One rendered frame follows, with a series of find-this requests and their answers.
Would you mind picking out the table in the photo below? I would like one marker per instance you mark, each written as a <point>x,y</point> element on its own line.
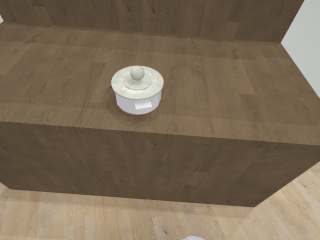
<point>236,122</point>

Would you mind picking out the knob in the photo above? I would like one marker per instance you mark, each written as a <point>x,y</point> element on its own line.
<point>137,72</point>

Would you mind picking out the pot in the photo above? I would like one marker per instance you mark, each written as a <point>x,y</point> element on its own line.
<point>138,107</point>

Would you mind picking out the lid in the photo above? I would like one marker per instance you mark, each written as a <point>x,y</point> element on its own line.
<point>137,90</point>

